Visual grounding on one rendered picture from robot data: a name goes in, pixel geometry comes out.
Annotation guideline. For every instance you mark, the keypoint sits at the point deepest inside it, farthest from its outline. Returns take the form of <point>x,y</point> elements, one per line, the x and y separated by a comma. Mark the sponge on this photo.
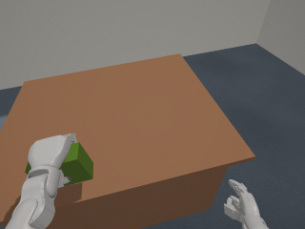
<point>77,165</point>

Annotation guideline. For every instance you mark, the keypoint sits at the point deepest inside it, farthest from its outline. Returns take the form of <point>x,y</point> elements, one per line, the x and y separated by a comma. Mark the robot left hand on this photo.
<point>52,151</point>

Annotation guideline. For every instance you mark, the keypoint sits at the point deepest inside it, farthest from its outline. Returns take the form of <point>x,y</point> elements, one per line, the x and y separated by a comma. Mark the robot right forearm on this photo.
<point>252,221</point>

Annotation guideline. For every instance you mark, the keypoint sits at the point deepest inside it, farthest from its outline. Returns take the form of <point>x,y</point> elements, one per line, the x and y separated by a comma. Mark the robot right hand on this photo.
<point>237,208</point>

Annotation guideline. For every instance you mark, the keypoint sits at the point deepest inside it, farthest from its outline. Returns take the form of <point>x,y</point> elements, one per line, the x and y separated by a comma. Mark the table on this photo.
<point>159,143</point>

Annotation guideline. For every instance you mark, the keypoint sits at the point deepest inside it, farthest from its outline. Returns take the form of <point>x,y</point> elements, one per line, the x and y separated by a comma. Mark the robot left forearm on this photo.
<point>35,209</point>

